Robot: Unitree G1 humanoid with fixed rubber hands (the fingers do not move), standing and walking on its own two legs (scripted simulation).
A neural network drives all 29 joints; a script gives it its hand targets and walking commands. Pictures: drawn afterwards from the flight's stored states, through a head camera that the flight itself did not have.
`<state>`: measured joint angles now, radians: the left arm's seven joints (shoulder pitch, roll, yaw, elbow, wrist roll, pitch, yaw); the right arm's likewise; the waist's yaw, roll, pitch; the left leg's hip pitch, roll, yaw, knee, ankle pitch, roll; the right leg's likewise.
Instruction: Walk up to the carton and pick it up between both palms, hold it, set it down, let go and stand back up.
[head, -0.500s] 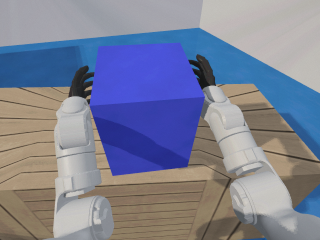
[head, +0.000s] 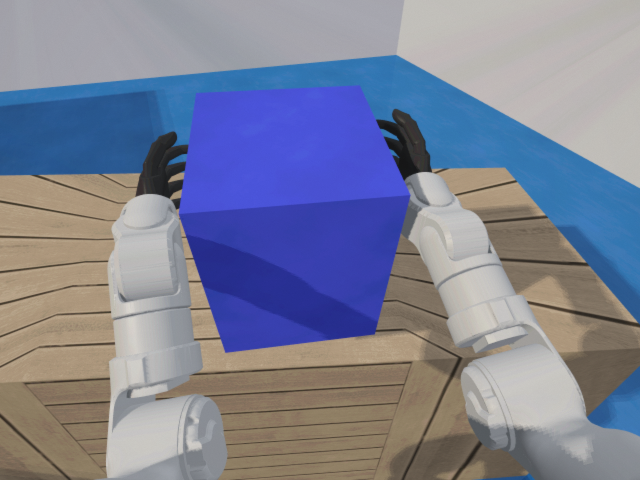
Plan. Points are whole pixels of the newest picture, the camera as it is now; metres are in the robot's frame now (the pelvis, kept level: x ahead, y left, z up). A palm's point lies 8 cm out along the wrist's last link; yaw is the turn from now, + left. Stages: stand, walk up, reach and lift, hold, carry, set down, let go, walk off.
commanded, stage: hold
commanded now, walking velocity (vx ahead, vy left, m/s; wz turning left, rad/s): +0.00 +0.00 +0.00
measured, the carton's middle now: (291, 221) +0.38 +0.01 +0.17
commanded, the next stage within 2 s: none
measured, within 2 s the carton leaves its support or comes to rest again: neither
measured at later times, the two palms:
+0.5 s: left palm (157, 198) +0.36 +0.15 +0.23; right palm (412, 174) +0.37 -0.14 +0.24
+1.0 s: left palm (156, 200) +0.36 +0.16 +0.22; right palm (410, 175) +0.37 -0.14 +0.23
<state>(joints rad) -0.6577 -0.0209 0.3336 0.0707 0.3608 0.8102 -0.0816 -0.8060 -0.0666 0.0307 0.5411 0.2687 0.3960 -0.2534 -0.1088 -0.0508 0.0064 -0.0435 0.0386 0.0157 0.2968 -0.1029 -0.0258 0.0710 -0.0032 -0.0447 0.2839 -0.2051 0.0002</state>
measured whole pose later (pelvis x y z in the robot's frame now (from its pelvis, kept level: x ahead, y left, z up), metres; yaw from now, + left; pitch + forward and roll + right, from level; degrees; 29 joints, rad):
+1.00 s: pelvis +0.00 +0.00 +0.00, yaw +0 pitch -9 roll +0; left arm -0.68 -0.02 0.35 0.11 0.36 0.81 -0.09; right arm -0.83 -0.06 0.01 0.58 0.26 0.41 -0.25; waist -0.10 -0.04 0.01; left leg -0.04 0.04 0.01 0.29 -0.10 -0.02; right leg 0.07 0.00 -0.04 0.28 -0.20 0.00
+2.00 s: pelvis +0.00 +0.00 +0.00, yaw +0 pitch -8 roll +0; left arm -0.68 -0.02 0.34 0.10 0.36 0.82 -0.08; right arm -0.84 -0.07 0.02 0.58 0.27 0.41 -0.25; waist -0.11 -0.05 0.00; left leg -0.04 0.03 0.01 0.29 -0.10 -0.03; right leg 0.07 0.00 -0.04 0.28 -0.20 0.00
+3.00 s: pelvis +0.00 +0.00 +0.00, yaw +0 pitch -8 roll +0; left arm -0.68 -0.02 0.34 0.10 0.36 0.81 -0.08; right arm -0.83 -0.07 0.02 0.58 0.28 0.41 -0.25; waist -0.10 -0.05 0.00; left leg -0.05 0.03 0.01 0.30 -0.10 -0.02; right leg 0.06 0.00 -0.03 0.28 -0.20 0.00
